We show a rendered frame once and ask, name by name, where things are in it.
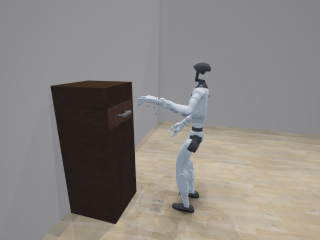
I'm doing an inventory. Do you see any robot right shin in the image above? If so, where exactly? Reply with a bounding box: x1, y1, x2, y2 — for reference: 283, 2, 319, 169
184, 166, 195, 194

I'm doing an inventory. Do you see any left robot thigh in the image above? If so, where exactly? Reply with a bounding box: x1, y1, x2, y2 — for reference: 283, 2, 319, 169
176, 136, 200, 180

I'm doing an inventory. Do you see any drawer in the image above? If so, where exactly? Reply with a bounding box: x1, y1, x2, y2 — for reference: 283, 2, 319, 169
107, 99, 132, 130

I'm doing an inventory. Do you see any handle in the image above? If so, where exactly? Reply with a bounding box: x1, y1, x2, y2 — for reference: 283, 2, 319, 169
117, 110, 132, 117

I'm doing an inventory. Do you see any left robot hand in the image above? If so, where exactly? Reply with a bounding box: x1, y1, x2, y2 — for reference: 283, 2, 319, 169
137, 95, 158, 115

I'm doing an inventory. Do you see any cabinet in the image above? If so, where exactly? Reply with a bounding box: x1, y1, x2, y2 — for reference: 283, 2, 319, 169
50, 80, 137, 224

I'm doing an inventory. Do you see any left robot upper arm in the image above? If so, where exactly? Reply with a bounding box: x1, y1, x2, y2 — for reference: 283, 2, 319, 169
180, 88, 206, 117

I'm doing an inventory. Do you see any right robot hand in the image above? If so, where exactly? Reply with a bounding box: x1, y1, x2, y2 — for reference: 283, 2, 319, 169
167, 122, 184, 137

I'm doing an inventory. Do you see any robot right forearm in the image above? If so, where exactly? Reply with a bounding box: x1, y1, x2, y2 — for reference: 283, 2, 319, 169
180, 115, 191, 127

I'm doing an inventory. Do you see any robot left forearm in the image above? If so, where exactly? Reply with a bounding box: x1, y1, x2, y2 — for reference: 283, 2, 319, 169
155, 97, 190, 114

